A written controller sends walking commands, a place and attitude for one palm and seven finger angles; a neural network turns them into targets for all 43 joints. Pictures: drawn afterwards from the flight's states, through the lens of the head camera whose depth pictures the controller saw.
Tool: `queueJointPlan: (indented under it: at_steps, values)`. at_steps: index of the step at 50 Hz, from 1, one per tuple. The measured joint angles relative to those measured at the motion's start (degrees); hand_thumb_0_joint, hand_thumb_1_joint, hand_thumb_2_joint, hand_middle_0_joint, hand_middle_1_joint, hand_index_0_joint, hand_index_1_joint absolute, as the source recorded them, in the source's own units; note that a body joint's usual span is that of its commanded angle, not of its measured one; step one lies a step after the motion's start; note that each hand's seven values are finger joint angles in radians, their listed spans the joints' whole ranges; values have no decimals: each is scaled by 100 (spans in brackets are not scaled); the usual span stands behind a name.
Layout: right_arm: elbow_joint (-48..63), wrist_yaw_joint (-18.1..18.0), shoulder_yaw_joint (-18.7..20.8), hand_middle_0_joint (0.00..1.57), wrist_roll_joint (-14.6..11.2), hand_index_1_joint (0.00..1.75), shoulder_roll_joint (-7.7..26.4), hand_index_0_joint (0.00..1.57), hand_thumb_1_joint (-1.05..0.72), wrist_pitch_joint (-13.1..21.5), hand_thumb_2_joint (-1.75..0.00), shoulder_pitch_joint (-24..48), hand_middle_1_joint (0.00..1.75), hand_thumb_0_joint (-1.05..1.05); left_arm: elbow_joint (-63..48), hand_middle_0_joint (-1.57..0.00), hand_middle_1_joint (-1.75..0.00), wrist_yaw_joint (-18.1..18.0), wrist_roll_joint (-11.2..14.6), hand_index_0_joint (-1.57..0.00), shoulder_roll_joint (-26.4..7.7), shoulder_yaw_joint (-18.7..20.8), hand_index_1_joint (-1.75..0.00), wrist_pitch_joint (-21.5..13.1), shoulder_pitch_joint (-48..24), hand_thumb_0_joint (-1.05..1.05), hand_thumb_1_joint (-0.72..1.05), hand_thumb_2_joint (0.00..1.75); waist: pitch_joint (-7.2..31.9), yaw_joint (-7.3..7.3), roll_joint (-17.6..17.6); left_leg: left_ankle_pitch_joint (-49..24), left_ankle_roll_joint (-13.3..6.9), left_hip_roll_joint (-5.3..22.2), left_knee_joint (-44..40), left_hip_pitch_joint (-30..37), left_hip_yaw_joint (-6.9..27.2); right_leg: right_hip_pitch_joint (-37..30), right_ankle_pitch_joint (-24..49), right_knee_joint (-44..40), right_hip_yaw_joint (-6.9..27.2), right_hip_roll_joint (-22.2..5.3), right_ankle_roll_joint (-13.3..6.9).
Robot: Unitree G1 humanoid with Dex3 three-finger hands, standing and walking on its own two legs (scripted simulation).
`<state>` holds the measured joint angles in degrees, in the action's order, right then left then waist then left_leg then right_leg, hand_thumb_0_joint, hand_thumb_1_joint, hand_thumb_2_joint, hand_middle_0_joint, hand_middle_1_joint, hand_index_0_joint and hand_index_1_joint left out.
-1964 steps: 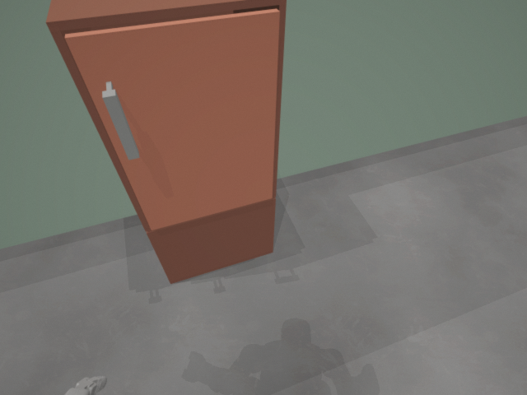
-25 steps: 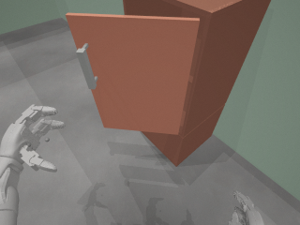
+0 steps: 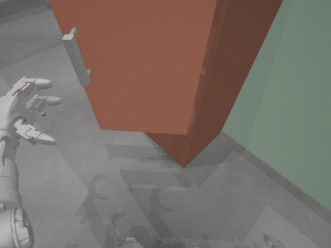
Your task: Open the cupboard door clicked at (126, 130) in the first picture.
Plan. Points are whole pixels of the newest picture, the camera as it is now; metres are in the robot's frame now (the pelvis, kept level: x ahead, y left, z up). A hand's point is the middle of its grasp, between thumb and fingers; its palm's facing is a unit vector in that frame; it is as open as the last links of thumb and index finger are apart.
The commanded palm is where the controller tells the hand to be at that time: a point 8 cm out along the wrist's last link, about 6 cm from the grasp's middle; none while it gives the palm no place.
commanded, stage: move the hooked fingers beside the handle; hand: left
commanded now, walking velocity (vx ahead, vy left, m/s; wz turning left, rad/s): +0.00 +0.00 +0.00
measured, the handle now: (80, 58) +0.61 +0.26 +0.09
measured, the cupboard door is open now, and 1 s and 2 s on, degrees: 43 43 43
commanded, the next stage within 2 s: none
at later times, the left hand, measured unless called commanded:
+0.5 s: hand (50, 87) +0.47 +0.30 +0.11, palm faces -0.01 -1.00 +0.01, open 14.0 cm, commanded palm +0.45 +0.35 +0.10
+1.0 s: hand (53, 71) +0.53 +0.31 +0.11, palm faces -0.03 -1.00 +0.00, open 14.0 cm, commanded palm +0.54 +0.35 +0.10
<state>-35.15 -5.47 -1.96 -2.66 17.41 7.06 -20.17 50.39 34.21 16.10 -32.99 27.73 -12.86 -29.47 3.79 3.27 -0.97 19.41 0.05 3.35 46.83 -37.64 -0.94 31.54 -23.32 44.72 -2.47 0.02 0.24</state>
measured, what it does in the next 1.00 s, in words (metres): stands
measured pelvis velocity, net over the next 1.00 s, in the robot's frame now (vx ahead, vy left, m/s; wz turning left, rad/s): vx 0.00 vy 0.02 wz -0.05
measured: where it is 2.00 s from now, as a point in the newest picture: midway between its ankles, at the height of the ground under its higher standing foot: outside the picture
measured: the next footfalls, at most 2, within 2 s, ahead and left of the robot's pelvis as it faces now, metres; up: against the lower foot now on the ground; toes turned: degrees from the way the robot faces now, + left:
none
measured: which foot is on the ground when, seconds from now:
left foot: down 0.00-1.00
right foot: down 0.00-1.00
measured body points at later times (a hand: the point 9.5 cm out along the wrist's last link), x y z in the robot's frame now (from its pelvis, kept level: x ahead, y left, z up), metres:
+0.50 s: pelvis +0.01 +0.00 -0.01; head +0.11 +0.03 +0.43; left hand +0.46 +0.35 +0.11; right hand +0.04 -0.28 -0.11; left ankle +0.04 +0.12 -0.70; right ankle -0.01 -0.13 -0.70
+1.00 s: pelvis +0.00 +0.02 -0.03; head +0.16 +0.05 +0.39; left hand +0.53 +0.36 +0.11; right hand -0.02 -0.26 -0.12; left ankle +0.04 +0.12 -0.70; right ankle -0.01 -0.13 -0.70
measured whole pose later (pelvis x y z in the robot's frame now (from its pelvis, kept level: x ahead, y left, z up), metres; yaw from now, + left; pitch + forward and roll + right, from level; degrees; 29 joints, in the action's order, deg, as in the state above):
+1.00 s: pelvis +0.00 +0.02 -0.03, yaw -3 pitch +23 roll -6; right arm -34.0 -5.0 -4.7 -1.2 17.6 -4.2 -23.2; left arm 78.2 34.3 3.2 -55.6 31.2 -13.0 -64.1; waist 3.6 12.3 -1.4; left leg 23.5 -0.8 5.7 58.1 -57.6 0.9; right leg 49.2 -24.9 51.2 -3.4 2.4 1.1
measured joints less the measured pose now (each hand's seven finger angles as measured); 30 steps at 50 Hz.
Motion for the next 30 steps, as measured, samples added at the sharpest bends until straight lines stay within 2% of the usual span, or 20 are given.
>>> queueJointPlan:
  at_steps: [6, 15, 23, 30]
  values:
    - [-15, 54, 8, 21, 15, 30, -15, 20, -90, -183, -90, -138, 30, 1, 382, -30, -120, -19, -110, -30, -156, 112, -120, -112, -282, -2, -50, 30, 20, 58, 19, 60, -27, 3, 94, -154, -14, 139, -30, 51, 19, 0, 26]
    - [-117, 54, -23, 21, 65, 30, -27, 20, -90, -348, -90, -68, 30, 0, 1096, -30, -120, -12, -330, -30, -381, -7, -120, -294, -1180, -2, -50, 30, 10, 164, 37, 104, -39, -3, 272, -516, 58, 443, -64, 164, -44, 0, 38]
    - [13, 91, -40, 21, 97, 30, -7, 20, -90, -559, -90, -76, 30, 0, 1733, -30, -120, -50, -613, -30, -879, 269, -120, -253, -1736, -2, -50, 30, 49, 369, 44, 181, -32, 70, 438, -836, 26, 779, -102, 304, 3, 64, 35]
    - [10, 109, -66, 21, 71, 30, 34, 20, -90, -821, -90, -205, 30, 0, 2171, -30, -120, 111, -666, -30, -1334, 467, -120, -268, -2093, -2, -50, 30, 64, 469, 44, 267, -25, 134, 602, -1071, 50, 990, -147, 404, -5, 127, 26]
